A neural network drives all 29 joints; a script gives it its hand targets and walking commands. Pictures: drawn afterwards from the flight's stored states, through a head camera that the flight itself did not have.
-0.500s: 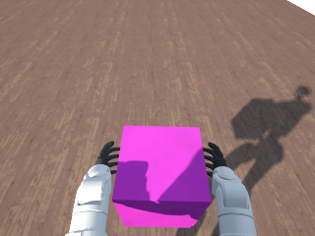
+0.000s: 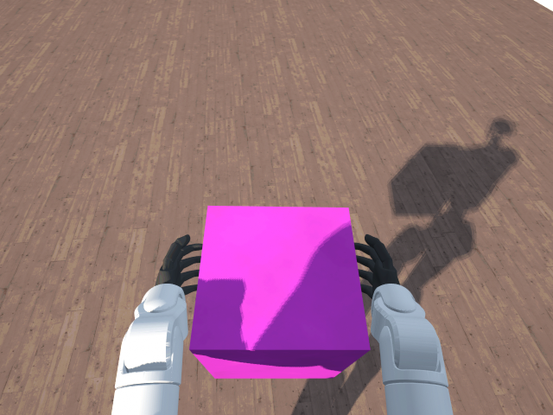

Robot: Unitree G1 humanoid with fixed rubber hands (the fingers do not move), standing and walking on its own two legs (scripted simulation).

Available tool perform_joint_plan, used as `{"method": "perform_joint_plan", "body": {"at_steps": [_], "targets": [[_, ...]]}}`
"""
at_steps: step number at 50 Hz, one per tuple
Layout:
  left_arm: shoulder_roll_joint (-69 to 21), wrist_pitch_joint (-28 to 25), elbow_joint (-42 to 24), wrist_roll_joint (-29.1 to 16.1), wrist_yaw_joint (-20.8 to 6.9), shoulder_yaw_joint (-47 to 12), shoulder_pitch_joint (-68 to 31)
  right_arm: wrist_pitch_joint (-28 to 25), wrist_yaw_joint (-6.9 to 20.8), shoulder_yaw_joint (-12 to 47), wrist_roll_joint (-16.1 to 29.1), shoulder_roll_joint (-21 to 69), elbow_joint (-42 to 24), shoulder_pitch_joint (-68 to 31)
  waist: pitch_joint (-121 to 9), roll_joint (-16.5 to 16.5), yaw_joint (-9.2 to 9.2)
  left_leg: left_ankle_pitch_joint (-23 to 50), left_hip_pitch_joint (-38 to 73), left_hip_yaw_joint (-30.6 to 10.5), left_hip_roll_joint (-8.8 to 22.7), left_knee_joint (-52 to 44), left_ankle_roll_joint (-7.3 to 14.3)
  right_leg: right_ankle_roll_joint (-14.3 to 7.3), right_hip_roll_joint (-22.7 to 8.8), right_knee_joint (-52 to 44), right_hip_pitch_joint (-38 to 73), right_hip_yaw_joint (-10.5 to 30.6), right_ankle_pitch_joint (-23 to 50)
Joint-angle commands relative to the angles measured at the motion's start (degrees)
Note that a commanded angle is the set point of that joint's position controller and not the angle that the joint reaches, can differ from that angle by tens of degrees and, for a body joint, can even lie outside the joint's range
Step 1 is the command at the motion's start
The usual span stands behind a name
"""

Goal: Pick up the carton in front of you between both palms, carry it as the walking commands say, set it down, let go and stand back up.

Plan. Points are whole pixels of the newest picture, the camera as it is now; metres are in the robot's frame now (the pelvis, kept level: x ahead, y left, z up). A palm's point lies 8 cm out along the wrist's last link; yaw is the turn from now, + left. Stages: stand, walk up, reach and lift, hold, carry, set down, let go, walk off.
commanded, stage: carry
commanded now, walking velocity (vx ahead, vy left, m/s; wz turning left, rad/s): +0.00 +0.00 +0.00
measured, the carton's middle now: (276, 300) +0.31 +0.00 -0.04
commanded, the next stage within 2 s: none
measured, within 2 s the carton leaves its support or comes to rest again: neither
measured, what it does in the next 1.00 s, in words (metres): walks ahead: right foot, then left foot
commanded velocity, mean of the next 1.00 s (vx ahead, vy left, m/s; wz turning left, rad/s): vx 0.00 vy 0.00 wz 0.00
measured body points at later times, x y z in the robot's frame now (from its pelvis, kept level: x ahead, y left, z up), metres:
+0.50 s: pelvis +0.13 +0.00 +0.00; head +0.12 +0.00 +0.45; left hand +0.43 +0.16 +0.03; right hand +0.44 -0.14 +0.03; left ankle +0.03 +0.10 -0.73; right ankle +0.12 -0.09 -0.73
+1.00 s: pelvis +0.12 +0.01 -0.01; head +0.11 +0.01 +0.44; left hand +0.41 +0.17 +0.02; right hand +0.43 -0.13 +0.02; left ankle +0.03 +0.10 -0.74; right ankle +0.12 -0.10 -0.74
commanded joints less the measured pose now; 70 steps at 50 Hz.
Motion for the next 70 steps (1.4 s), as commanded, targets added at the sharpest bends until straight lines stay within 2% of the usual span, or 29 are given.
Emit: {"method": "perform_joint_plan", "body": {"at_steps": [1,2,3,4,5,6,7,9,10,11,12,13,17,20,26,32,41,45,51,57,70], "targets": [[-45.17,-0.27,-3.3,-13.49,-11.85,-34.75,-22.22,0.7,11.91,32.17,12.0,44.67,-3.01,-19.13,-20.67,5.31,1.13,34.8,-3.82,1.1,5.71,11.62,-0.1,-0.3,-2.4,-7.72,27.86,1.24,21.15],[-43.74,0.23,-2.35,-12.47,-11.95,-32.85,-21.62,1.33,11.81,31.41,11.32,43.67,-3.23,-19.47,-23.79,-4.23,1.43,12.51,-10.4,0.2,2.18,19.75,-2.09,-3.4,-12.71,-2.12,36.61,12.1,46.77],[-43.65,0.2,-0.09,-12.22,-12.07,-31.41,-19.73,2.01,11.82,31.62,11.15,44.29,-1.48,-18.54,-26.58,-11.39,1.94,-10.16,-17.76,-4.88,-0.57,23.77,-2.6,-10.41,-18.86,-1.0,44.03,19.36,52.82],[-44.0,-0.11,0.89,-12.4,-12.31,-30.5,-18.64,2.07,11.95,31.61,11.02,44.4,-1.14,-17.55,-25.97,-10.42,1.51,-15.25,-18.62,-7.65,-0.01,23.1,-1.95,-11.94,-19.5,-3.85,41.69,20.04,45.16],[-45.3,-0.61,0.42,-12.45,-12.62,-30.56,-19.08,1.61,12.21,31.89,11.19,45.39,-1.63,-18.61,-25.03,-8.75,1.24,-16.01,-18.5,-8.69,0.08,18.89,-0.91,-11.35,-18.35,-5.59,39.52,18.8,38.42],[-46.91,-1.15,0.08,-12.77,-13.0,-30.83,-20.13,0.92,12.52,32.32,11.55,46.95,-2.04,-20.24,-24.28,-7.56,1.16,-14.43,-17.12,-8.58,0.09,13.3,-0.11,-9.92,-17.4,-6.57,37.19,17.2,34.01],[-48.31,-1.76,0.22,-13.23,-13.3,-31.35,-21.45,0.15,12.66,33.01,12.19,48.57,-2.02,-21.55,-23.95,-7.25,1.01,-9.77,-14.0,-7.94,0.06,7.02,0.15,-8.11,-15.78,-6.75,34.53,14.44,30.42],[-49.32,-3.03,-0.39,-13.93,-13.54,-32.48,-23.5,-1.14,12.74,34.27,12.85,50.31,-2.24,-22.53,-24.81,-6.37,0.88,6.38,-5.72,-6.45,0.14,-2.19,-0.11,-4.34,-12.19,-5.85,29.86,9.07,21.39],[-49.43,-3.52,-0.86,-14.17,-13.46,-32.93,-24.3,-1.44,12.73,34.73,12.98,50.55,-2.27,-22.96,-25.01,-5.29,1.01,12.25,-2.19,-6.87,1.75,-2.87,-0.1,-3.01,-10.91,-4.8,26.93,7.25,17.2],[-49.37,-3.75,-2.24,-14.71,-13.39,-33.68,-26.25,-1.6,12.58,34.81,12.56,50.26,-2.0,-22.95,-23.86,-2.96,0.99,16.9,-3.85,-8.56,4.58,-1.93,0.05,-1.98,-9.76,-3.01,26.53,4.84,14.95],[-49.39,-3.8,-2.7,-15.29,-13.34,-34.81,-27.97,-1.78,12.48,34.14,12.51,49.56,-3.14,-24.92,-23.1,-0.17,1.22,24.2,-2.34,-8.44,5.94,1.55,0.4,-1.48,-8.93,-1.94,24.63,5.27,16.26],[-49.0,-3.5,-2.5,-15.32,-13.23,-35.04,-28.01,-1.56,12.41,33.93,12.51,49.16,-2.67,-25.11,-22.89,0.85,1.1,27.14,-0.73,-8.23,6.35,3.16,0.44,-1.48,-8.51,-0.67,23.13,5.44,17.95],[-46.12,-2.15,3.51,-12.0,-12.98,-30.65,-23.95,-0.46,12.17,28.9,9.58,46.88,3.93,-19.85,-22.37,1.4,0.61,37.93,-1.29,-7.51,5.63,6.39,0.26,-1.87,-7.81,4.58,22.18,5.12,27.46],[-46.88,-2.26,5.67,-11.14,-13.17,-29.23,-23.78,-0.65,12.66,27.34,9.21,47.59,6.1,-19.97,-21.81,1.2,0.57,42.0,-1.65,-6.88,5.34,7.23,0.19,-1.35,-7.1,5.76,21.13,4.66,28.23],[-49.84,-2.93,3.89,-12.6,-13.39,-31.08,-27.76,-1.43,13.37,29.58,11.24,50.4,4.48,-24.77,-20.97,1.19,0.55,42.37,-0.75,-5.96,5.07,6.82,0.25,-0.85,-6.37,5.16,20.24,4.32,25.42],[-49.87,-2.81,3.15,-12.8,-13.3,-31.67,-27.05,-1.31,13.28,30.14,11.44,50.39,3.9,-23.99,-21.98,0.78,0.44,41.84,0.38,-5.38,4.82,6.96,0.38,-1.2,-6.42,5.13,21.0,4.45,26.47],[-49.63,-2.65,3.28,-12.55,-13.39,-31.38,-26.58,-1.12,13.23,29.83,11.15,50.06,4.05,-23.42,-21.39,1.25,0.38,40.82,0.95,-4.93,5.49,6.95,0.94,-1.07,-6.53,5.45,19.24,4.45,21.36],[-49.61,-2.73,3.62,-12.34,-13.5,-31.03,-26.72,-1.15,13.24,29.6,10.98,50.08,4.35,-23.45,-21.06,1.41,0.37,37.52,0.29,-4.92,5.74,7.1,1.4,-1.33,-6.94,6.1,17.97,4.82,17.07],[-50.14,-2.9,3.08,-13.06,-13.72,-31.56,-29.13,-1.34,13.26,30.33,11.46,50.65,3.55,-25.67,-19.44,0.27,0.47,26.5,-2.47,-4.98,5.12,5.49,1.63,-1.45,-7.46,3.95,17.85,5.54,13.9],[-50.04,-2.55,5.09,-12.19,-13.86,-30.1,-28.87,-1.04,13.46,29.36,10.87,50.55,5.33,-25.98,-18.15,0.0,0.48,19.81,-3.79,-5.63,5.06,3.6,1.89,-1.43,-7.54,1.86,17.32,6.05,9.18],[-51.51,-2.46,7.07,-11.92,-14.5,-29.14,-30.79,-0.96,14.12,28.26,10.59,52.09,7.62,-27.83,-16.49,0.06,0.48,11.9,-6.57,-6.5,5.05,1.41,2.57,-1.19,-7.48,-0.7,16.06,6.67,2.57]]}}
